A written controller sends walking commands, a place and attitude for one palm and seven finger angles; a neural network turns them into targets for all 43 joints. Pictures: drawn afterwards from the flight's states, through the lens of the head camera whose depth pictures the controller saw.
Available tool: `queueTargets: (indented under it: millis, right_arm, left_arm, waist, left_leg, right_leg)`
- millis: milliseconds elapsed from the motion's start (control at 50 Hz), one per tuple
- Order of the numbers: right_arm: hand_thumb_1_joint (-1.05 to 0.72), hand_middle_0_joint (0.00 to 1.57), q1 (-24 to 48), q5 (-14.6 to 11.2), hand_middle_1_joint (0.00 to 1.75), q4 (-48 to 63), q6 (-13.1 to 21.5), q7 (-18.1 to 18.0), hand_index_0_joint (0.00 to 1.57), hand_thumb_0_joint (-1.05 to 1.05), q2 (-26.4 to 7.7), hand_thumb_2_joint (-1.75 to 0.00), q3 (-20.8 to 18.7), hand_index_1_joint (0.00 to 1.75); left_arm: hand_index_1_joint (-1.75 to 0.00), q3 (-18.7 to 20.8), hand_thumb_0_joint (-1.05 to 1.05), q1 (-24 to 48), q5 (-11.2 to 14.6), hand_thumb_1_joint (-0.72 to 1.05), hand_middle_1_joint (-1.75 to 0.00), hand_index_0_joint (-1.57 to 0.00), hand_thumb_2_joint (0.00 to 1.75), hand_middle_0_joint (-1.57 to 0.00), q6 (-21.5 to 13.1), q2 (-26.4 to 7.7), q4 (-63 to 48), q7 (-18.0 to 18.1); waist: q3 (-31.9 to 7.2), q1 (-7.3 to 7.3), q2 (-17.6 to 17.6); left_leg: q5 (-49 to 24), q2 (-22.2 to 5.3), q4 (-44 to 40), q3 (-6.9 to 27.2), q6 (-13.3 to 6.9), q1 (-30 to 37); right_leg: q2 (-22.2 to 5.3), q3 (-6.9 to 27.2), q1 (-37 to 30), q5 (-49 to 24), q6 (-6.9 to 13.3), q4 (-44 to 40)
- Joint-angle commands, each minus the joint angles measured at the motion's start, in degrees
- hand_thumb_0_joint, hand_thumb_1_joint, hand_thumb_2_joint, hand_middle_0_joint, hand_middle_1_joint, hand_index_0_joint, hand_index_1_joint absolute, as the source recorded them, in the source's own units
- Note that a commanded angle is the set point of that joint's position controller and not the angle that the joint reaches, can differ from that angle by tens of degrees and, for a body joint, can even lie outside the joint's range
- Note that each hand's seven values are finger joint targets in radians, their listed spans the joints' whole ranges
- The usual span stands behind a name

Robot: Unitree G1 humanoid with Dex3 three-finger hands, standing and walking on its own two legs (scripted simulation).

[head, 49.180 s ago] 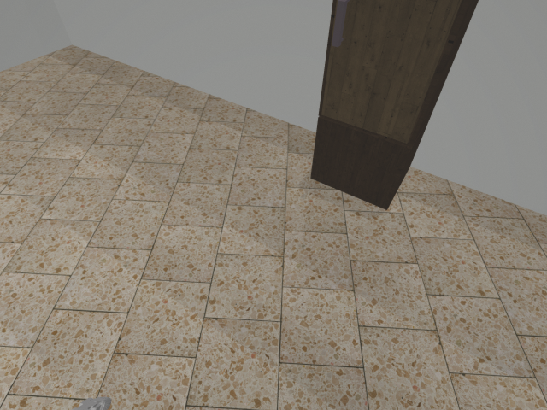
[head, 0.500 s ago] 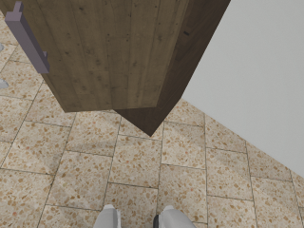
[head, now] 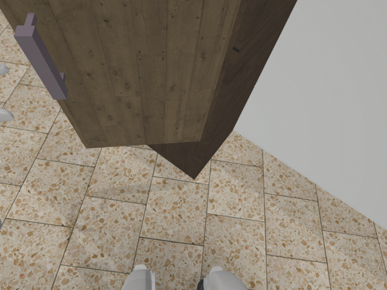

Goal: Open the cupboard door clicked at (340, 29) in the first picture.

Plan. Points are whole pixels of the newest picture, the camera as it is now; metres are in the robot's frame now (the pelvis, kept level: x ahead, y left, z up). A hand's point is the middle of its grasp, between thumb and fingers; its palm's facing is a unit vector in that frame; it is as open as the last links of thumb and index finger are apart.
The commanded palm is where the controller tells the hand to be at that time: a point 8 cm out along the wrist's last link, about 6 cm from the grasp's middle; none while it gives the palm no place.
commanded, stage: slide the fingers in behind the handle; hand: left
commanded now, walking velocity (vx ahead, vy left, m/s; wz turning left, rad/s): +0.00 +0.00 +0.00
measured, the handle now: (47, 59) +0.53 +0.26 +0.11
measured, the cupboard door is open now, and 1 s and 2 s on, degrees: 44 44 44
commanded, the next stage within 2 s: close the thumb around the handle in 1.68 s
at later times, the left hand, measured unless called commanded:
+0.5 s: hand (9, 81) +0.47 +0.31 +0.12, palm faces +0.08 -1.00 +0.01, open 14.0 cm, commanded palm +0.45 +0.34 +0.11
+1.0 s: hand (23, 84) +0.47 +0.28 +0.12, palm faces +0.08 -1.00 +0.01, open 14.0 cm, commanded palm +0.45 +0.32 +0.11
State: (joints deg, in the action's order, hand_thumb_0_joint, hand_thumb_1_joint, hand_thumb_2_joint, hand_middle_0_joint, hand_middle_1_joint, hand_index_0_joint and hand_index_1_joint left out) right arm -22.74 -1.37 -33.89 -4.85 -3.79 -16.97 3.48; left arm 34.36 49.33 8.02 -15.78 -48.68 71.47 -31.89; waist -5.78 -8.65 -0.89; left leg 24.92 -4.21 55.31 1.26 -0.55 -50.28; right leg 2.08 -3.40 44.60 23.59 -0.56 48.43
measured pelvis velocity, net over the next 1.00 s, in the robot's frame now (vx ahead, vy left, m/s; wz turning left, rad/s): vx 0.00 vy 0.00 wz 0.01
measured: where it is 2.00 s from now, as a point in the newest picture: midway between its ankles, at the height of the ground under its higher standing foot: outside the picture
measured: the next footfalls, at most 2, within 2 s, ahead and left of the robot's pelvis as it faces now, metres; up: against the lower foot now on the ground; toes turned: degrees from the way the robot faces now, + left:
none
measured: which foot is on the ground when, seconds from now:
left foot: down 0.00-1.00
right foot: down 0.00-1.00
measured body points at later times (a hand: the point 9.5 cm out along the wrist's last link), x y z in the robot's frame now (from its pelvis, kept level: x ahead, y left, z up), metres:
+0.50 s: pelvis +0.00 +0.00 +0.00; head +0.11 +0.03 +0.44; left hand +0.46 +0.36 +0.12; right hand +0.01 -0.27 -0.10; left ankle +0.01 +0.11 -0.69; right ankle -0.01 -0.13 -0.69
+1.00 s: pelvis +0.00 +0.00 +0.00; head +0.10 +0.03 +0.44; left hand +0.46 +0.34 +0.12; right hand +0.03 -0.28 -0.10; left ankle +0.01 +0.11 -0.69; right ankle -0.01 -0.13 -0.69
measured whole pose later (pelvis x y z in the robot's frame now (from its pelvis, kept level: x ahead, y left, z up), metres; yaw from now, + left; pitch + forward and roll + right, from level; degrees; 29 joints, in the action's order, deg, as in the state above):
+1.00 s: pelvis +0.00 +0.00 +0.00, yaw +0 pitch +18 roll -4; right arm -22.1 -1.2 -34.9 -4.4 -3.2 -16.1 2.6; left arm 28.3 47.4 8.9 -17.1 -38.6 66.2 -24.8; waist -6.2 -7.9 -1.0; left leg 24.3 -3.7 53.7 0.8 -0.4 -47.4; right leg 1.6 -2.9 42.3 23.5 -0.5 47.9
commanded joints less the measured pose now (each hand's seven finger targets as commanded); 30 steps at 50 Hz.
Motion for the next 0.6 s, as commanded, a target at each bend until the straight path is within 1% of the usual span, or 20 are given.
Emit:
queueTargets:
  millis: [0, 20, 60, 100, 120, 140, 200, 240, 260, 340, 360, 380, 400, 420, 440, 480, 500, 520, 540, 580]
  right_arm:
    - [-0.90, 0.20, -8.5, 0.2, 0.30, 2.4, 0.7, -1.3, 0.20, 0.00, -11.4, -0.90, -4.3, 0.30]
    - [-0.90, 0.20, -8.6, 0.1, 0.30, 2.4, 0.7, -1.4, 0.20, 0.00, -11.7, -0.90, -4.5, 0.30]
    - [-0.90, 0.20, -8.4, 0.0, 0.30, 2.0, 0.8, -1.5, 0.20, 0.00, -11.7, -0.90, -4.3, 0.30]
    - [-0.90, 0.20, -8.5, 0.1, 0.30, 2.1, 0.8, -1.4, 0.20, 0.00, -11.4, -0.90, -4.2, 0.30]
    - [-0.90, 0.20, -8.4, 0.1, 0.30, 2.0, 0.8, -1.5, 0.20, 0.00, -11.5, -0.90, -4.2, 0.30]
    - [-0.90, 0.20, -8.2, 0.0, 0.30, 2.1, 0.8, -1.5, 0.20, 0.00, -11.3, -0.90, -4.1, 0.30]
    - [-0.90, 0.20, -8.5, 0.1, 0.30, 2.1, 0.8, -1.6, 0.20, 0.00, -11.5, -0.90, -4.2, 0.30]
    - [-0.90, 0.20, -8.2, 0.1, 0.30, 1.9, 0.9, -1.5, 0.20, 0.00, -11.1, -0.90, -4.0, 0.30]
    - [-0.90, 0.20, -8.5, 0.2, 0.30, 2.0, 0.9, -1.4, 0.20, 0.00, -11.2, -0.90, -4.1, 0.30]
    - [-0.90, 0.20, -8.6, 0.4, 0.30, 1.9, 1.0, -1.2, 0.20, 0.00, -11.0, -0.90, -4.3, 0.30]
    - [-0.90, 0.20, -8.5, 0.4, 0.30, 2.1, 1.0, -1.0, 0.20, 0.00, -10.8, -0.90, -4.2, 0.30]
    - [-0.90, 0.20, -8.5, 0.4, 0.30, 2.2, 1.0, -0.9, 0.20, 0.00, -10.8, -0.90, -4.4, 0.30]
    - [-0.90, 0.20, -8.7, 0.5, 0.30, 2.5, 1.0, -0.9, 0.20, 0.00, -10.9, -0.90, -4.5, 0.30]
    - [-0.90, 0.20, -8.3, 0.4, 0.30, 2.5, 0.9, -0.7, 0.20, 0.00, -10.5, -0.90, -4.3, 0.30]
    - [-0.90, 0.20, -8.5, 0.4, 0.30, 2.4, 0.8, -0.6, 0.20, 0.00, -10.5, -0.90, -4.4, 0.30]
    - [-0.90, 0.20, -8.0, 0.2, 0.30, 2.8, 0.7, -0.6, 0.20, 0.00, -10.5, -0.90, -4.3, 0.30]
    - [-0.90, 0.20, -8.2, 0.3, 0.30, 2.8, 0.7, -0.6, 0.20, 0.00, -10.4, -0.90, -4.3, 0.30]
    - [-0.90, 0.20, -8.2, 0.3, 0.30, 2.6, 0.7, -0.7, 0.20, 0.00, -10.7, -0.90, -4.7, 0.30]
    - [-0.90, 0.20, -8.1, 0.2, 0.30, 2.7, 0.8, -0.7, 0.20, 0.00, -10.5, -0.90, -4.6, 0.30]
    - [-0.90, 0.20, -8.2, 0.2, 0.30, 2.6, 0.8, -0.5, 0.20, 0.00, -10.4, -0.90, -4.8, 0.30]
  left_arm:
    - [-1.20, 1.1, 0.00, 22.4, 2.2, -0.50, -1.20, -0.30, 0.30, -0.30, -4.2, -19.0, -13.1, -0.3]
    - [-1.20, 1.9, 0.00, 21.8, 2.1, -0.50, -1.20, -0.30, 0.30, -0.30, -4.2, -20.0, -12.5, -0.3]
    - [-1.20, 1.4, 0.00, 23.5, 1.9, -0.50, -1.20, -0.30, 0.30, -0.30, -4.0, -20.1, -11.7, -0.3]
    - [-1.20, -0.4, 0.00, 24.0, 2.3, -0.50, -1.20, -0.30, 0.30, -0.30, -4.2, -17.6, -12.6, -0.6]
    - [-1.20, -0.1, 0.00, 23.0, 2.1, -0.50, -1.20, -0.30, 0.30, -0.30, -4.1, -18.1, -12.1, -0.5]
    - [-1.20, -1.3, 0.00, 23.3, 2.1, -0.50, -1.20, -0.30, 0.30, -0.30, -3.9, -16.7, -12.0, -0.5]
    - [-1.20, -0.2, 0.00, 23.6, 2.4, -0.50, -1.20, -0.30, 0.30, -0.30, -3.6, -17.5, -12.1, 0.2]
    - [-1.20, -2.2, 0.00, 25.7, 1.9, -0.50, -1.20, -0.30, 0.30, -0.30, -3.5, -15.6, -12.9, 0.9]
    - [-1.20, -1.5, 0.00, 24.5, 1.7, -0.50, -1.20, -0.30, 0.30, -0.30, -3.5, -16.1, -12.8, 1.4]
    - [-1.20, -0.8, 0.00, 24.9, 1.7, -0.50, -1.20, -0.30, 0.30, -0.30, -4.1, -15.9, -14.7, 2.9]
    - [-1.20, -1.1, 0.00, 24.3, 1.8, -0.50, -1.20, -0.30, 0.30, -0.30, -4.1, -15.2, -15.0, 3.0]
    - [-1.20, 0.0, 0.00, 22.4, 1.7, -0.50, -1.20, -0.30, 0.30, -0.30, -4.1, -16.0, -14.8, 3.4]
    - [-1.20, 0.9, 0.00, 20.7, 1.8, -0.50, -1.20, -0.30, 0.30, -0.30, -4.2, -16.3, -15.4, 3.7]
    - [-1.20, -0.7, 0.00, 21.0, 1.8, -0.50, -1.20, -0.30, 0.30, -0.30, -4.0, -14.6, -15.5, 3.8]
    - [-1.20, -0.3, 0.00, 21.0, 1.7, -0.50, -1.20, -0.30, 0.30, -0.30, -3.8, -14.8, -14.8, 4.1]
    - [-1.20, -0.9, 0.00, 20.2, 1.4, -0.50, -1.20, -0.30, 0.30, -0.30, -3.5, -14.2, -13.9, 4.5]
    - [-1.20, -1.6, 0.00, 21.3, 1.8, -0.50, -1.20, -0.30, 0.30, -0.30, -3.9, -12.8, -15.2, 4.7]
    - [-1.20, 0.1, 0.00, 21.4, 1.6, -0.50, -1.20, -0.30, 0.30, -0.30, -4.3, -15.2, -16.2, 5.1]
    - [-1.20, -0.6, 0.00, 20.7, 1.6, -0.50, -1.20, -0.30, 0.30, -0.30, -4.5, -14.0, -16.2, 5.2]
    - [-1.20, -1.3, 0.00, 19.7, 2.0, -0.50, -1.20, -0.30, 0.30, -0.30, -4.7, -12.1, -16.0, 5.3]
  waist:
    - [-23.1, 0.06, -12.9]
    - [-23.8, 0.10, -11.7]
    - [-22.9, -0.47, -11.8]
    - [-23.3, -0.53, -12.7]
    - [-23.8, 0.03, -13.2]
    - [-22.9, -0.38, -13.3]
    - [-24.0, -0.29, -10.8]
    - [-23.0, -0.73, -12.7]
    - [-23.3, -0.15, -12.7]
    - [-25.0, -0.15, -12.6]
    - [-25.3, 0.19, -13.4]
    - [-25.8, 0.81, -11.7]
    - [-26.8, 1.41, -12.8]
    - [-25.9, 0.92, -12.9]
    - [-25.1, 0.78, -10.8]
    - [-22.5, 0.91, -10.7]
    - [-22.6, 0.31, -10.2]
    - [-24.2, 0.90, -10.8]
    - [-24.2, 0.84, -11.9]
    - [-23.6, 0.57, -9.5]
  left_leg:
    - [-26.5, 2.3, -5.1, 1.9, -1.2, 25.1]
    - [-25.8, 2.3, -5.1, 2.1, -1.1, 25.1]
    - [-24.4, 2.2, -5.0, 2.1, -1.2, 24.1]
    - [-24.9, 2.3, -5.0, 2.1, -1.2, 25.4]
    - [-24.7, 2.2, -5.3, 2.4, -0.9, 25.9]
    - [-24.1, 2.2, -5.3, 2.3, -0.9, 25.8]
    - [-23.6, 2.3, -5.2, 2.3, -1.3, 24.5]
    - [-22.7, 2.1, -5.5, 2.4, -1.0, 25.0]
    - [-23.1, 2.1, -5.8, 2.8, -0.9, 25.4]
    - [-24.6, 1.8, -5.7, 2.8, -0.7, 26.8]
    - [-24.9, 2.0, -5.8, 2.5, -0.7, 26.7]
    - [-25.5, 2.0, -5.8, 2.4, -0.8, 26.1]
    - [-27.4, 2.1, -5.8, 2.4, -0.8, 26.9]
    - [-27.5, 2.1, -5.8, 2.1, -0.8, 26.8]
    - [-26.2, 2.1, -5.9, 1.9, -1.0, 25.4]
    - [-23.3, 2.3, -6.6, 1.6, -1.1, 23.4]
    - [-23.9, 2.3, -6.5, 1.5, -1.3, 23.9]
    - [-24.2, 2.1, -6.7, 1.8, -1.1, 24.8]
    - [-25.2, 2.1, -6.7, 1.8, -0.9, 25.7]
    - [-24.8, 2.1, -6.7, 1.7, -1.0, 25.5]
  right_leg:
    - [2.5, 0.4, -3.4, -18.5, 1.6, -4.1]
    - [2.5, 0.4, -3.6, -17.9, 1.4, -4.2]
    - [2.4, 0.6, -3.0, -17.2, 1.3, -4.4]
    - [2.4, 0.5, -2.6, -17.1, 1.5, -4.3]
    - [2.3, 0.3, -2.2, -16.2, 1.5, -4.3]
    - [2.3, 0.2, -1.5, -15.8, 1.5, -4.5]
    - [2.3, 0.5, -3.1, -16.2, 1.5, -4.4]
    - [2.1, 0.3, -1.7, -15.1, 1.3, -4.6]
    - [2.2, 0.1, -1.7, -14.7, 1.5, -4.5]
    - [2.2, 0.1, -2.3, -15.8, 1.4, -4.4]
    - [2.1, 0.2, -3.2, -16.4, 1.5, -4.4]
    - [2.2, 0.3, -4.9, -17.5, 1.5, -4.3]
    - [2.3, 0.2, -5.3, -18.5, 1.7, -3.9]
    - [2.2, 0.3, -4.9, -19.0, 1.4, -4.2]
    - [2.2, 0.3, -5.6, -18.8, 1.2, -4.4]
    - [2.1, 0.4, -5.9, -17.5, 1.3, -4.8]
    - [2.3, 0.5, -5.6, -17.8, 1.4, -4.7]
    - [2.1, 0.6, -6.1, -17.9, 1.3, -4.7]
    - [2.2, 0.5, -5.7, -18.3, 1.4, -4.6]
    - [2.2, 0.4, -5.9, -18.2, 1.3, -4.9]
